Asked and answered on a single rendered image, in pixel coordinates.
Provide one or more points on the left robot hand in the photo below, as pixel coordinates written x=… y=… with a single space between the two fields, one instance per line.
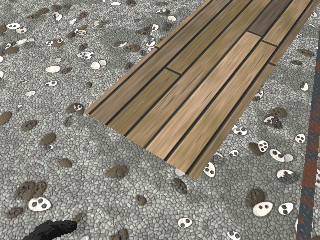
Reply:
x=50 y=230

